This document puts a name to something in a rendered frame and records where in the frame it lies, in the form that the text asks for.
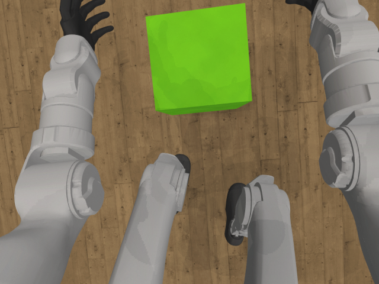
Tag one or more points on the robot right hand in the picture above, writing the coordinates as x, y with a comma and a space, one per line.
309, 4

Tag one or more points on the left robot foot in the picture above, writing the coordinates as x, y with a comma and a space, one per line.
186, 164

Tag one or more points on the robot right forearm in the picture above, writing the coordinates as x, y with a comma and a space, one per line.
347, 45

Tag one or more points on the robot right upper arm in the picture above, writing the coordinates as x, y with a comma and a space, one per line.
349, 161

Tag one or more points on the robot left forearm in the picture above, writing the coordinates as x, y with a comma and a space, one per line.
67, 106

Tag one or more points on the robot left hand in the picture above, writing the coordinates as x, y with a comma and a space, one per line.
73, 20

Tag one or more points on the carton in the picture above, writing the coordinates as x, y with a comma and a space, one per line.
200, 60

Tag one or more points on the robot right shin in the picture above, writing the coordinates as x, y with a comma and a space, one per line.
237, 228

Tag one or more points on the robot left upper arm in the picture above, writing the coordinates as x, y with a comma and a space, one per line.
54, 201

